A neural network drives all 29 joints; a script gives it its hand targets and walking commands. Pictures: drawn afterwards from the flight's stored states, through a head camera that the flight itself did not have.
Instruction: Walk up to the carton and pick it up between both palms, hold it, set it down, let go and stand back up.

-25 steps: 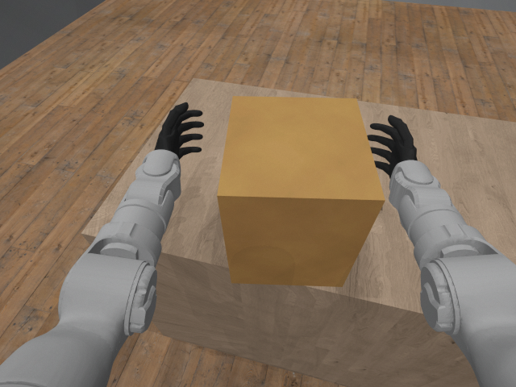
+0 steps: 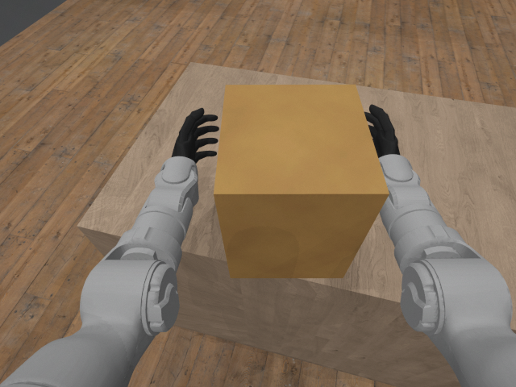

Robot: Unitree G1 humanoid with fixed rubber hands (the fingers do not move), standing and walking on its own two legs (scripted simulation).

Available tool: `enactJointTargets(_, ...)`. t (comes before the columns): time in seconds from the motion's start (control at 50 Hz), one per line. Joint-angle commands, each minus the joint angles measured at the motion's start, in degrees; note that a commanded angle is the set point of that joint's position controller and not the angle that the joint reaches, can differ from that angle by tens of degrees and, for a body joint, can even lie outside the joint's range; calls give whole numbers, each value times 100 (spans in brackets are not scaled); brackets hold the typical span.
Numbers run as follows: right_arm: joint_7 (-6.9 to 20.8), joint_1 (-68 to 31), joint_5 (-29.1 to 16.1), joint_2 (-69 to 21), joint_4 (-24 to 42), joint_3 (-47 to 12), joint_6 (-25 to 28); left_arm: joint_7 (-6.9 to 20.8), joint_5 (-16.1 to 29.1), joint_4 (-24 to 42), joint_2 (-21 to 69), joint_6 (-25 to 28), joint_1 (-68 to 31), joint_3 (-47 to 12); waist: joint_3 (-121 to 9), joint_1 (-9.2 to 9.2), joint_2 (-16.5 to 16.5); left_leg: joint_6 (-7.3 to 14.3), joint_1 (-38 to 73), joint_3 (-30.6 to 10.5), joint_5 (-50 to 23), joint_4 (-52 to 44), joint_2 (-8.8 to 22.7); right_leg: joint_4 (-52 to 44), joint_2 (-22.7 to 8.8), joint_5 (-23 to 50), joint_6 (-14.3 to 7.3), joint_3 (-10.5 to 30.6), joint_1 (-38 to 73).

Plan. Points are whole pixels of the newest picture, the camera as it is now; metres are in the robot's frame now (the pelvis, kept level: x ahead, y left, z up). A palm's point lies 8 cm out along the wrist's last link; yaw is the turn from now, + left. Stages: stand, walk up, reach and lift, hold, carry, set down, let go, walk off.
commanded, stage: reach and lift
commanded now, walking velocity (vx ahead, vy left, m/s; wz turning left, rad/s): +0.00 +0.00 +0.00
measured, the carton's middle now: (288, 188) +0.42 -0.02 +0.06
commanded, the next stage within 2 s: none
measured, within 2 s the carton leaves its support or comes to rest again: leaves its support in 0.90 s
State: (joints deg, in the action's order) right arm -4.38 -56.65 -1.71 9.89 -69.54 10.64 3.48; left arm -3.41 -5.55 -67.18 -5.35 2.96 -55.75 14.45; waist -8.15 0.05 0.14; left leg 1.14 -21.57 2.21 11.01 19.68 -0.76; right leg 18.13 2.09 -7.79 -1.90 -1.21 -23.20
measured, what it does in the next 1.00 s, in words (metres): stands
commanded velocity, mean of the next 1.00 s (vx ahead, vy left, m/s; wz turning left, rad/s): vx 0.00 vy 0.00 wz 0.00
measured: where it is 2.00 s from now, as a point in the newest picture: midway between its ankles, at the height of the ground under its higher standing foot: outside the picture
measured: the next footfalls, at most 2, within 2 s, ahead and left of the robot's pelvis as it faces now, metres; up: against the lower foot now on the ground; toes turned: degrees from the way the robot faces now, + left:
none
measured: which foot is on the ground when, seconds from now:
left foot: down 0.00-1.00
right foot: down 0.00-1.00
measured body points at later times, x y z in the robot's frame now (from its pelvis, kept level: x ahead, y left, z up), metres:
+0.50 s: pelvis -0.02 +0.00 +0.00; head +0.01 +0.00 +0.45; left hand +0.42 +0.14 +0.10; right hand +0.43 -0.15 +0.12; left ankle -0.03 +0.10 -0.75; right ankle +0.00 -0.10 -0.75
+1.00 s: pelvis -0.02 +0.00 +0.00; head +0.01 +0.00 +0.45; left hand +0.43 +0.14 +0.10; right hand +0.43 -0.16 +0.12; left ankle -0.03 +0.10 -0.75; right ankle +0.00 -0.10 -0.75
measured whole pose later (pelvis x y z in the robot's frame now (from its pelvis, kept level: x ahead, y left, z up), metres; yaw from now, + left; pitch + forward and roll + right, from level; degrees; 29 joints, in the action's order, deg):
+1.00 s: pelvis -0.02 +0.00 +0.00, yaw +0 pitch +8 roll +0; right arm -1.6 -53.4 26.3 -0.2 -60.0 34.5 2.8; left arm -4.8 -17.9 -63.3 0.4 -0.7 -54.0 29.2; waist -5.2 0.0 0.1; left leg 1.1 -17.5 2.3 10.2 19.7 -0.7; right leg 18.1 2.1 -7.0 -1.9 -1.2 -19.2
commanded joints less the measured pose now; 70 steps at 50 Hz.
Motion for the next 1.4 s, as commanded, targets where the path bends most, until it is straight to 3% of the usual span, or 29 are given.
enactJointTargets(0.0, 644, -2285, 1466, -3367, 1479, 505, 572, 563, -967, 1638, 3115, 325, -2845, -27, -3348, -382, 210, -324, 1475, 37, -2391, 240, 90, 336, -238, 3378, 352, -158, 2375)
enactJointTargets(0.08, 826, -1973, 1831, -4064, 1313, 453, 577, 536, -1270, 1606, 3161, 358, -2614, 77, -3409, -406, 85, -316, 1137, 153, -2281, 137, 23, 626, -328, 4428, 462, -94, 3209)
enactJointTargets(0.14, 842, -1774, 1986, -4029, 1221, 683, 487, 607, -1388, 1318, 3235, 264, -2275, 354, -2786, -494, 63, -290, 941, 209, -2101, 35, 19, 671, -305, 4398, 464, -102, 3339)
enactJointTargets(0.18, 885, -2061, 2084, -3942, 1102, 862, 378, 642, -1373, 1255, 3177, 162, -2671, 418, -2488, -559, 67, -242, 829, 191, -1678, -73, 21, 604, -337, 3977, 471, -102, 3251)
enactJointTargets(0.2, 937, -2099, 2077, -3847, 1008, 932, 350, 642, -1388, 1306, 3205, 122, -2706, 496, -2340, -447, 65, -263, 996, 197, -1564, -137, 73, 502, -288, 3540, 446, -132, 3105)
enactJointTargets(0.24, 984, -2120, 2312, -3765, 940, 1258, 287, 640, -1478, 1250, 3114, 30, -2852, 613, -2219, -548, 172, -256, 1109, 196, -1226, -218, 126, 397, -252, 2992, 435, -201, 2874)
enactJointTargets(0.32, 1033, -1935, 2559, -3621, 909, 1553, 258, 641, -1526, 1418, 3156, -93, -2840, 582, -2064, -581, -161, -360, 1516, 190, -1300, -202, 177, 200, -228, 2327, 345, -277, 2502)
enactJointTargets(0.36, 1085, -2140, 2699, -3596, 941, 1762, 200, 606, -1535, 1402, 3142, -190, -3011, 687, -2119, -633, -90, -331, 1600, 203, -1220, -184, 200, 112, -184, 1839, 297, -327, 2224)
enactJointTargets(0.44, 1095, -2329, 2880, -3710, 1324, 1776, 272, 610, -1519, 1469, 3194, -146, -3002, 715, -2349, -490, -7, -293, 1504, 218, -1132, -206, 159, 121, -216, 1881, 339, -346, 2392)
enactJointTargets(0.48, 1105, -2363, 2923, -3787, 1176, 1817, 312, 554, -1431, 1617, 3267, -116, -3250, 529, -2579, -564, -97, -357, 1530, 210, -1240, -163, 178, 119, -204, 1792, 308, -350, 2275)
enactJointTargets(0.5, 1130, -2240, 2949, -3757, 1005, 1870, 225, 539, -1517, 1610, 3103, -167, -3207, 744, -2449, -485, 20, -305, 1446, 217, -1090, -196, 185, 176, -197, 1702, 304, -362, 2412)
enactJointTargets(0.62, 1136, -2350, 2839, -3966, 1423, 1577, 357, 545, -1537, 1443, 3161, -167, -2827, 645, -2597, -422, 145, -240, 1135, 235, -1193, -160, 67, 308, -275, 2578, 429, -274, 2738)
enactJointTargets(0.7, 1108, -2201, 2913, -4012, 1138, 1715, 300, 546, -1509, 1579, 3193, -182, -2991, 695, -2567, -459, 7, -224, 1006, 238, -1132, -208, 97, 387, -303, 2535, 454, -273, 2771)
enactJointTargets(0.76, 1106, -2122, 2882, -4125, 1281, 1650, 307, 607, -1540, 1500, 3164, -198, -2948, 795, -2582, -428, 266, -135, 1071, 220, -1049, -311, 110, 388, -324, 2722, 523, -254, 2974)
enactJointTargets(0.8, 1106, -2248, 2883, -3977, 1188, 1733, 342, 561, -1535, 1568, 3241, -173, -3005, 623, -2737, -527, 12, -257, 1124, 168, -1209, -284, 125, 419, -263, 2632, 462, -327, 2816)
enactJointTargets(0.86, 1107, -2285, 2860, -4000, 1170, 1651, 341, 579, -1584, 1331, 3240, -211, -2871, 768, -2549, -437, 200, -211, 1101, 189, -1213, -274, 100, 385, -287, 2745, 502, -334, 2873)
enactJointTargets(0.92, 1118, -2415, 2828, -3904, 1225, 1656, 371, 574, -1499, 1369, 3273, -243, -2916, 672, -2581, -479, 104, -242, 1296, 146, -1256, -246, 157, 346, -248, 2407, 457, -366, 2716)
enactJointTargets(0.94, 1074, -2191, 2859, -3932, 1132, 1681, 348, 565, -1476, 1517, 3287, -232, -2974, 564, -2590, -598, 47, -236, 1285, 154, -1241, -216, 135, 339, -276, 2491, 434, -327, 2715)
enactJointTargets(1.0, 1108, -2402, 2803, -3987, 1199, 1577, 458, 484, -1429, 1619, 3374, -143, -3134, 468, -3046, -432, -24, -304, 1361, 158, -1566, -104, 147, 345, -265, 2578, 406, -345, 2597)
enactJointTargets(1.06, 1053, -2645, 2865, -3973, 1364, 1531, 763, 455, -1367, 1716, 3602, -28, -3226, 246, -3392, -549, -22, -404, 1529, 113, -1983, -3, 198, 425, -194, 2852, 409, -452, 2548)
enactJointTargets(1.1, 1044, -2590, 2675, -4031, 1336, 1309, 801, 434, -1380, 1839, 3613, -8, -3174, 207, -3567, -392, -132, -416, 1677, 129, -2273, 67, 181, 414, -215, 2991, 393, -409, 2611)
enactJointTargets(1.16, 989, -2577, 2738, -3998, 1101, 1329, 853, 436, -1366, 1720, 3600, 21, -3351, 234, -3412, -451, 60, -385, 1651, 73, -2267, 23, 246, 378, -201, 2988, 384, -405, 2709)
enactJointTargets(1.18, 1007, -2711, 2634, -3932, 1087, 1345, 890, 417, -1303, 1769, 3646, -16, -3384, 150, -3431, -453, -83, -417, 1858, 83, -2369, 32, 255, 345, -214, 2967, 378, -442, 2526)
enactJointTargets(1.2, 1008, -2592, 2648, -3850, 1118, 1287, 829, 457, -1407, 1540, 3483, -55, -3110, 319, -3132, -380, 125, -341, 1710, 126, -2113, -8, 246, 300, -233, 2910, 381, -427, 2669)
enactJointTargets(1.22, 968, -2514, 2746, -3868, 1040, 1302, 778, 459, -1452, 1518, 3467, -81, -3119, 277, -2996, -495, 75, -324, 1565, 140, -1916, -94, 191, 314, -242, 2916, 387, -404, 2839)
enactJointTargets(1.3, 911, -2452, 2556, -4018, 1000, 1145, 563, 499, -1382, 1575, 3483, -288, -3153, 268, -2621, -429, 204, -238, 1377, 117, -1504, -271, 162, 304, -248, 2932, 452, -329, 2968)
enactJointTargets(1.34, 912, -2415, 2355, -3968, 1041, 942, 395, 562, -1452, 1413, 3284, -444, -2865, 495, -1942, -226, 272, -171, 1166, 181, -1111, -395, 72, 246, -309, 2715, 456, -244, 3223)
enactJointTargets(1.36, 870, -2415, 2303, -3955, 1137, 923, 326, 558, -1393, 1448, 3392, -546, -2795, 381, -1914, -349, 216, -184, 1283, 82, -1190, -430, 165, 205, -226, 2507, 431, -283, 3194)
enactJointTargets(1.38, 853, -2498, 2272, -3972, 1245, 695, 267, 581, -1312, 1461, 3409, -609, -2814, 309, -2075, -274, 336, -168, 1354, 99, -1290, -392, 151, 229, -200, 2612, 446, -314, 3250)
